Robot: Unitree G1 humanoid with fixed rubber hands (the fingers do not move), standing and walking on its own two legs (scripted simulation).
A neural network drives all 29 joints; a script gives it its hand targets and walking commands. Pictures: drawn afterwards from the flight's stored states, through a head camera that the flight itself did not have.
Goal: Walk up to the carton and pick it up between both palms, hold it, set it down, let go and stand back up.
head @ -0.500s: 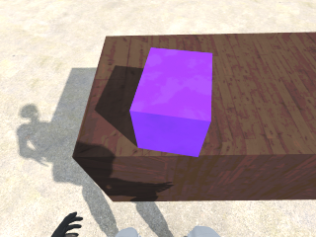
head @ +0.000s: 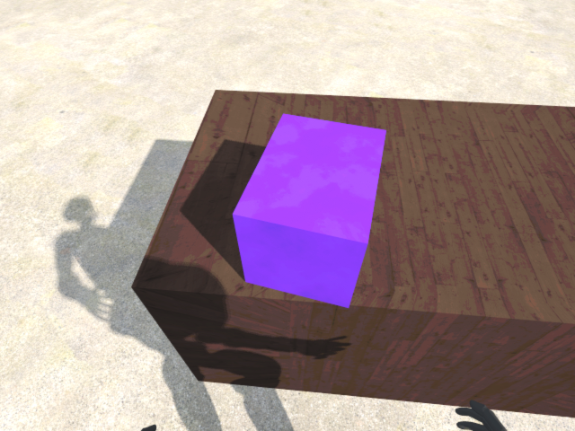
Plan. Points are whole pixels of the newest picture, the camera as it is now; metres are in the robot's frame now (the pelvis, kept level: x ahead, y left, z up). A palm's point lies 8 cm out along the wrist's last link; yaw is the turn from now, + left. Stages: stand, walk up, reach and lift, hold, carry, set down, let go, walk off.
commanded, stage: walk up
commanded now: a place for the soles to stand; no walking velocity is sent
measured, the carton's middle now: (314, 207) +0.50 +0.00 -0.02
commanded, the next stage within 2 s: reach and lift in 1.30 s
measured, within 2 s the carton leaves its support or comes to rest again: neither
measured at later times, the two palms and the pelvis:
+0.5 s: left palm out of the picture +0.12 +0.26 -0.09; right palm out of the picture +0.11 -0.25 -0.10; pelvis +0.02 +0.01 +0.00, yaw +0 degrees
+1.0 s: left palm out of the picture +0.12 +0.28 -0.09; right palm out of the picture +0.12 -0.23 -0.09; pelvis +0.03 +0.03 +0.00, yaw -1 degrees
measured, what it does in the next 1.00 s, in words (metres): stands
